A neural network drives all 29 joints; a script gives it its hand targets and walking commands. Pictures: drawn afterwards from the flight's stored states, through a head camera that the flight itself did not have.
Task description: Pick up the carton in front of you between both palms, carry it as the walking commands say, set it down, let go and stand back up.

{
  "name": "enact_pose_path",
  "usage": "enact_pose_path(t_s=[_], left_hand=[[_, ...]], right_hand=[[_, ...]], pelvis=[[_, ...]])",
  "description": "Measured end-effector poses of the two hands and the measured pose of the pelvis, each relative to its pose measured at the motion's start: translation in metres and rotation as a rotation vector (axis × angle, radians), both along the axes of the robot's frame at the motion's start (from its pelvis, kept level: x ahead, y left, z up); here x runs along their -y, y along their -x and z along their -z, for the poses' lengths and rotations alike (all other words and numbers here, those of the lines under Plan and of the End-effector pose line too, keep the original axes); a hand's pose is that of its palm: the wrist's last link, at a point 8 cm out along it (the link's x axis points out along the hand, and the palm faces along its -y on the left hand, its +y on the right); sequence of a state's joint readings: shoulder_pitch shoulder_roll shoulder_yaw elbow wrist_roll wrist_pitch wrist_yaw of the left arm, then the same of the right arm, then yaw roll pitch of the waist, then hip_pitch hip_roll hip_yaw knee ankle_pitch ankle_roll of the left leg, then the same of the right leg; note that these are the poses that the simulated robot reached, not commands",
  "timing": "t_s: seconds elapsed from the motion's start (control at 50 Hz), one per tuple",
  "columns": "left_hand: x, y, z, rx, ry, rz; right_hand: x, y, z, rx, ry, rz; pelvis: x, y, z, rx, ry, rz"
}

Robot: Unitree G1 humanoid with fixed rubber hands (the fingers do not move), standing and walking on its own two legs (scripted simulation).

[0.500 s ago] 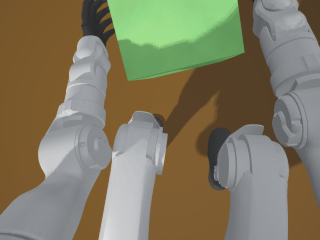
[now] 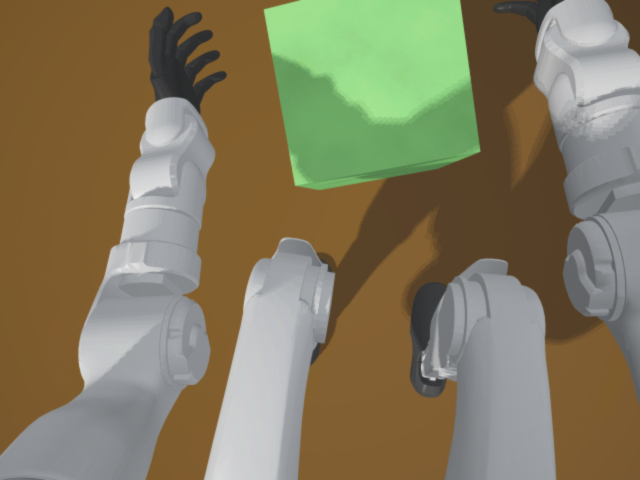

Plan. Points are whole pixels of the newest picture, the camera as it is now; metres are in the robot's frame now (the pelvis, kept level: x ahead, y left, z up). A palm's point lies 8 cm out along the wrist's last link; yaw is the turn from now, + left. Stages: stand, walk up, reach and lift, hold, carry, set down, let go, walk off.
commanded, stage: set down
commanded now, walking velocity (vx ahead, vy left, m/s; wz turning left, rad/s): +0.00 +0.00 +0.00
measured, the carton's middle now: (369, 106) +0.51 +0.03 -0.29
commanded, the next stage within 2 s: let go in 0.72 s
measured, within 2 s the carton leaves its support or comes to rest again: neither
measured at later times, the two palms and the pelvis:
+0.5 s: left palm (63, 36) +0.48 +0.23 +0.03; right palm out of the picture +0.57 -0.15 +0.02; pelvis +0.02 -0.01 +0.13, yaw +0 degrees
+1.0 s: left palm out of the picture +0.43 +0.23 +0.16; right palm out of the picture +0.50 -0.18 +0.15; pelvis +0.06 +0.00 +0.26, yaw -3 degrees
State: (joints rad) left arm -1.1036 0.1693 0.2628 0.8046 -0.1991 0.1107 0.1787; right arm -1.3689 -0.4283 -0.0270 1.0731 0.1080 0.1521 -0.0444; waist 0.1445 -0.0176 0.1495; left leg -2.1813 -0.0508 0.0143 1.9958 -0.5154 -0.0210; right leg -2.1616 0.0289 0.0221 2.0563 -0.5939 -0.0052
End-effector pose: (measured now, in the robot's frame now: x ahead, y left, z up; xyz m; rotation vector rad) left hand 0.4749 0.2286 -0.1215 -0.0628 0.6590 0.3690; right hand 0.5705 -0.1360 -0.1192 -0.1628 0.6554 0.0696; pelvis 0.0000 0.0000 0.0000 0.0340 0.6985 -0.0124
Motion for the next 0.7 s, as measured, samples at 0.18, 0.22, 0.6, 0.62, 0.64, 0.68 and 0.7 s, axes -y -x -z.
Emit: enact_pose_path(t_s=[0.18,0.22,0.6,0.62,0.64,0.68,0.7], left_hand=[[0.000,-0.002,-0.054,0.012,-0.014,0.006],[0.000,-0.003,-0.065,0.015,-0.018,0.006],[-0.004,0.000,-0.185,0.019,-0.020,0.015],[-0.004,0.000,-0.191,0.020,-0.020,0.016],[-0.004,0.001,-0.197,0.021,-0.020,0.018],[-0.004,0.001,-0.209,0.022,-0.020,0.021],[-0.004,0.001,-0.214,0.022,-0.020,0.022]], right_hand=[[0.008,-0.001,-0.051,0.000,-0.006,-0.001],[0.010,-0.001,-0.059,0.006,-0.005,-0.004],[0.018,-0.002,-0.177,0.005,-0.006,-0.027],[0.018,-0.002,-0.184,0.005,-0.006,-0.027],[0.019,-0.001,-0.190,0.005,-0.007,-0.026],[0.019,-0.001,-0.202,0.004,-0.007,-0.025],[0.020,0.000,-0.207,0.003,-0.008,-0.024]], pelvis=[[0.002,-0.005,-0.043,-0.080,-0.001,0.002],[0.002,-0.006,-0.052,-0.092,-0.001,0.004],[0.010,-0.027,-0.155,-0.123,-0.006,0.014],[0.010,-0.029,-0.161,-0.121,-0.006,0.014],[0.010,-0.030,-0.167,-0.120,-0.005,0.014],[0.010,-0.032,-0.178,-0.115,-0.004,0.014],[0.010,-0.033,-0.183,-0.113,-0.003,0.015]])
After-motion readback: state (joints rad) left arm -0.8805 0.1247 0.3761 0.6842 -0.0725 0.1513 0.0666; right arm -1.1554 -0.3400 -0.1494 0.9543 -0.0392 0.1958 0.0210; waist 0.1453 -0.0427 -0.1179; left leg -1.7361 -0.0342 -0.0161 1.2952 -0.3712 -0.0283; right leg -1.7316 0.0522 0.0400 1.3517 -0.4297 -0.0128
